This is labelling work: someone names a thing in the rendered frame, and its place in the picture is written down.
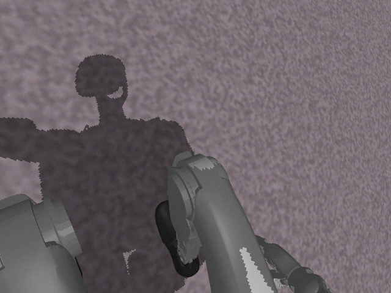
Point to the right robot hand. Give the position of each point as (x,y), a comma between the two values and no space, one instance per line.
(279,259)

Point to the right robot arm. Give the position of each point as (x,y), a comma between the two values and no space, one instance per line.
(304,280)

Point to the right robot foot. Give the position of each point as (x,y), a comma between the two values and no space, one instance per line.
(168,236)

